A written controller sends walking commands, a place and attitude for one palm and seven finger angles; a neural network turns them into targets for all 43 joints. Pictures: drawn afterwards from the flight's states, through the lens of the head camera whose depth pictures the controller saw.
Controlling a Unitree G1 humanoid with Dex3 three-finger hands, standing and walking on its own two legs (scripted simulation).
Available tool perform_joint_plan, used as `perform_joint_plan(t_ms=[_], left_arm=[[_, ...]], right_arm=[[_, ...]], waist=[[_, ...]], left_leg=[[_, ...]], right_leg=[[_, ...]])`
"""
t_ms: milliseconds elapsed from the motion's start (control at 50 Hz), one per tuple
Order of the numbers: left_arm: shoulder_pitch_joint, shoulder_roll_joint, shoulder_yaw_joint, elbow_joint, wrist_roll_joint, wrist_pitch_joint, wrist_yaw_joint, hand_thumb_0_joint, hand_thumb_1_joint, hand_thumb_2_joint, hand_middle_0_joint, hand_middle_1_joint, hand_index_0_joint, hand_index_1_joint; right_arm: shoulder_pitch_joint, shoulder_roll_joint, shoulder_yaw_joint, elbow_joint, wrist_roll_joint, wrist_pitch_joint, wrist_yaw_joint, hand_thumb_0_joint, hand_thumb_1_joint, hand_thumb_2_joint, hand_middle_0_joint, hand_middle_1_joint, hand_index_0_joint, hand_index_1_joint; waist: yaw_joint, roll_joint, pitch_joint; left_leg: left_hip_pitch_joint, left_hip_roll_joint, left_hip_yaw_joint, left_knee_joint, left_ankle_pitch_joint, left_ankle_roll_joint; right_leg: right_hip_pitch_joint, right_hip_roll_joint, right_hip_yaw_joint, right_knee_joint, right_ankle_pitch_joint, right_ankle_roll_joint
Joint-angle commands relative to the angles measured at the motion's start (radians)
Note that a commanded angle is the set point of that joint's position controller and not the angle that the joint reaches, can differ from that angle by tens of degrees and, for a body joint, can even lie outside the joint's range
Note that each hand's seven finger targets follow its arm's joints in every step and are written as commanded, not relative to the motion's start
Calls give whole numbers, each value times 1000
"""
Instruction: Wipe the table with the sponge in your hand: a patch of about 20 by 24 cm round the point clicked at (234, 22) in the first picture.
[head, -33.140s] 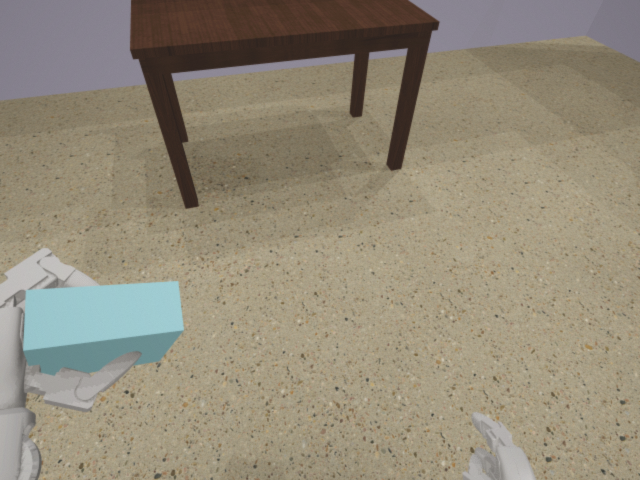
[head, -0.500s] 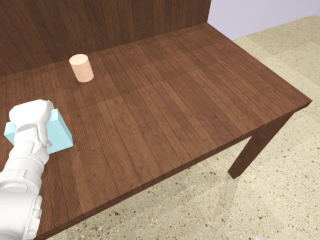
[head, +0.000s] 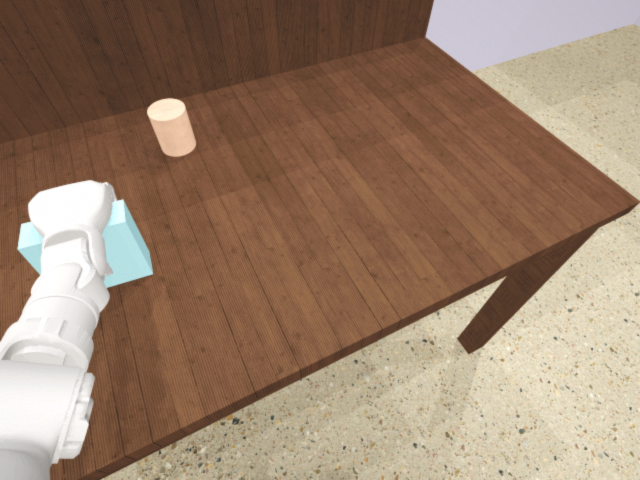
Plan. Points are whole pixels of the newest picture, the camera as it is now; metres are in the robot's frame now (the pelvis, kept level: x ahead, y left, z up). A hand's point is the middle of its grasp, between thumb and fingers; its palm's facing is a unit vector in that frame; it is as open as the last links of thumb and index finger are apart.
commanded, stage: slide across to the middle lane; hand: left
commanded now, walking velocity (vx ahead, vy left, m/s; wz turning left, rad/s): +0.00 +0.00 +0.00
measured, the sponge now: (98, 259) +0.40 +0.33 +0.00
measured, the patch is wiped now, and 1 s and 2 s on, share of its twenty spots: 0.50 0.60 0.70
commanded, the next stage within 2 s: wipe back along the middle lane in 0.44 s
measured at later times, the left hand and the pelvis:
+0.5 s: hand (132, 221) +0.44 +0.28 +0.04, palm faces -0.09 -0.02 -1.00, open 9.3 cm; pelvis +0.02 +0.00 +0.01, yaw +0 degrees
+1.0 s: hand (148, 242) +0.41 +0.25 +0.04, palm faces -0.06 -0.03 -1.00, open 9.3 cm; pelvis +0.02 -0.01 +0.01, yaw +0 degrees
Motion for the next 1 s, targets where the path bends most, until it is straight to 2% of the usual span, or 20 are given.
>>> perform_joint_plan(t_ms=[0, 40, 120, 140, 160, 180, 240, 260, 300, 440, 500, 540, 580, 660, 720, 740, 780, 920, 960, 980], left_arm=[[-436, 155, -11, -175, -7, 11, 45, 0, 100, 1300, -1200, -1600, -1200, -1600], [-469, 171, 13, -177, -14, 20, 46, 0, 100, 1300, -1200, -1600, -1200, -1600], [-463, 100, -52, -163, -5, 40, 33, 0, 100, 1300, -1200, -1600, -1200, -1600], [-467, 131, -10, -167, -18, 37, 34, 0, 100, 1300, -1200, -1600, -1200, -1600], [-471, 125, -29, -162, -12, 40, 32, 0, 100, 1300, -1200, -1600, -1200, -1600], [-473, 83, -59, -177, -10, 40, 30, 0, 100, 1300, -1200, -1600, -1200, -1600], [-431, 121, 1, -173, -12, 50, 42, 0, 100, 1300, -1200, -1600, -1200, -1600], [-443, 96, -33, -172, -5, 57, 41, 0, 100, 1300, -1200, -1600, -1200, -1600], [-405, 77, -32, -166, 5, 74, 50, 0, 100, 1300, -1200, -1600, -1200, -1600], [-403, 30, -42, -190, -25, 119, 55, 0, 100, 1300, -1200, -1600, -1200, -1600], [-405, -41, -101, -203, -28, 132, 49, 0, 100, 1300, -1200, -1600, -1200, -1600], [-359, 24, -34, -197, -32, 137, 50, 0, 100, 1300, -1200, -1600, -1200, -1600], [-307, -24, -85, -233, -22, 147, 40, 0, 100, 1300, -1200, -1600, -1200, -1600], [-199, -18, -59, -260, -45, 170, 43, 0, 100, 1300, -1200, -1600, -1200, -1600], [-170, -52, -83, -277, -51, 199, 45, 0, 100, 1300, -1200, -1600, -1200, -1600], [-149, -16, -39, -291, -64, 202, 51, 0, 100, 1300, -1200, -1600, -1200, -1600], [-107, -33, -63, -304, -65, 221, 48, 0, 100, 1300, -1200, -1600, -1200, -1600], [-98, -83, -116, -277, -61, 262, 31, 0, 100, 1300, -1200, -1600, -1200, -1600], [-81, -76, -108, -301, -58, 256, 26, 0, 100, 1300, -1200, -1600, -1200, -1600], [-49, -120, -139, -316, -57, 256, 22, 0, 100, 1300, -1200, -1600, -1200, -1600]], right_arm=[[-1, -159, -45, -80, 4, -43, -6, 0, -900, -900, 200, 300, 200, 300], [-10, -159, -43, -68, 4, -50, -9, 0, -900, -900, 200, 300, 200, 300], [-8, -152, -43, -67, 1, -48, 0, 0, -900, -900, 200, 300, 200, 300], [-13, -156, -42, -62, 1, -50, -3, 0, -900, -900, 200, 300, 200, 300], [-4, -160, -42, -63, -2, -48, -3, 0, -900, -900, 200, 300, 200, 300], [-11, -152, -43, -68, -1, -49, 0, 0, -900, -900, 200, 300, 200, 300], [-18, -153, -43, -70, -5, -41, 6, 0, -900, -900, 200, 300, 200, 300], [-13, -155, -44, -69, -8, -37, 6, 0, -900, -900, 200, 300, 200, 300], [-21, -149, -46, -73, -10, -31, 16, 0, -900, -900, 200, 300, 200, 300], [-56, -147, -45, -70, -6, -14, 23, 0, -900, -900, 200, 300, 200, 300], [-55, -139, -48, -69, -7, -11, 26, 0, -900, -900, 200, 300, 200, 300], [-66, -145, -47, -70, -7, -3, 24, 0, -900, -900, 200, 300, 200, 300], [-79, -139, -43, -90, -5, 5, 26, 0, -900, -900, 200, 300, 200, 300], [-104, -144, -41, -108, -5, 19, 28, 0, -900, -900, 200, 300, 200, 300], [-135, -138, -36, -121, 4, 27, 27, 0, -900, -900, 200, 300, 200, 300], [-147, -142, -35, -122, 6, 27, 25, 0, -900, -900, 200, 300, 200, 300], [-159, -140, -30, -132, 8, 30, 23, 0, -900, -900, 200, 300, 200, 300], [-193, -137, -17, -138, 15, 41, 10, 0, -900, -900, 200, 300, 200, 300], [-191, -139, -20, -144, 12, 41, 11, 0, -900, -900, 200, 300, 200, 300], [-198, -132, -21, -156, 12, 41, 13, 0, -900, -900, 200, 300, 200, 300]], waist=[[-45, 29, -302], [-44, 31, -303], [-49, 43, -294], [-41, 26, -305], [-45, 32, -306], [-47, 44, -319], [-19, 40, -341], [-32, 29, -334], [-20, 28, -346], [-24, -11, -346], [-34, -5, -356], [-11, -14, -359], [-3, -2, -367], [21, -43, -351], [18, -64, -306], [29, -64, -308], [34, -73, -300], [21, -79, -211], [35, -52, -244], [38, -52, -262]], left_leg=[[337, 29, -101, -93, 161, -9], [347, 32, -103, -103, 163, -10], [368, 30, -102, -99, 197, -16], [369, 32, -107, -103, 209, -16], [374, 28, -105, -98, 224, -17], [386, 30, -105, -96, 241, -19], [381, 28, -98, -92, 306, -26], [391, 29, -95, -83, 327, -25], [395, 32, -93, -81, 357, -28], [378, 26, -72, -71, 417, -23], [407, 29, -70, -61, 437, -20], [390, 24, -64, -66, 448, -19], [390, 19, -59, -66, 473, -20], [368, 13, -50, -77, 456, -14], [342, 10, -41, -94, 397, -13], [338, 7, -41, -100, 396, -13], [334, 3, -34, -108, 374, -11], [316, -3, -33, -138, 269, -14], [339, -4, -38, -135, 294, -15], [348, -4, -33, -129, 312, -15]], right_leg=[[5, 11, 45, -84, 114, -31], [10, 11, 49, -90, 119, -33], [9, 12, 40, -93, 138, -34], [25, 12, 44, -95, 147, -36], [27, 14, 40, -92, 156, -36], [21, 11, 38, -89, 164, -34], [64, 12, 39, -85, 213, -41], [60, 14, 37, -83, 231, -39], [64, 14, 34, -79, 250, -38], [129, 5, 46, -75, 376, -32], [116, 5, 42, -76, 389, -30], [162, 2, 48, -74, 419, -34], [180, -1, 46, -73, 450, -33], [232, -2, 48, -79, 476, -34], [237, -6, 50, -90, 461, -31], [260, -7, 54, -89, 467, -33], [273, -10, 55, -99, 467, -32], [233, -10, 56, -127, 359, -33], [244, -7, 53, -118, 363, -41], [249, -7, 54, -115, 382, -41]])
